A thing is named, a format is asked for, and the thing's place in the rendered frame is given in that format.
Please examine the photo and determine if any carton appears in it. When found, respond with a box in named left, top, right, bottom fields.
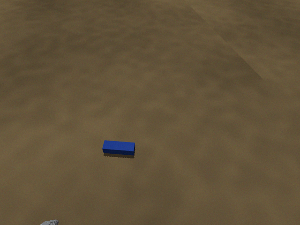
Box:
left=102, top=140, right=135, bottom=156

